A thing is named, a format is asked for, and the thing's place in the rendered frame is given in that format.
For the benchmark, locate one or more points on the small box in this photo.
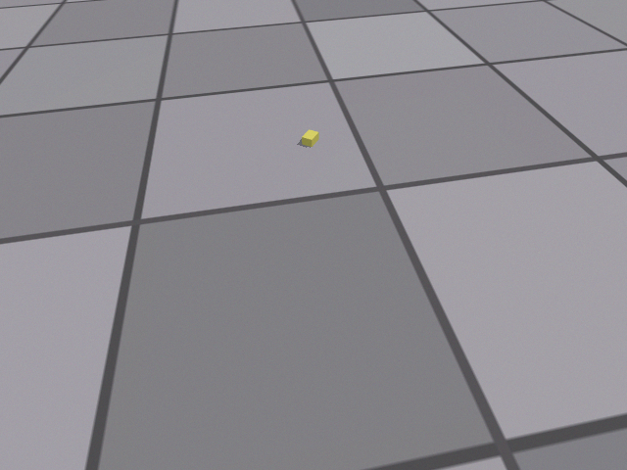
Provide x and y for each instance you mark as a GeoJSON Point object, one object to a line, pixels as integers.
{"type": "Point", "coordinates": [310, 138]}

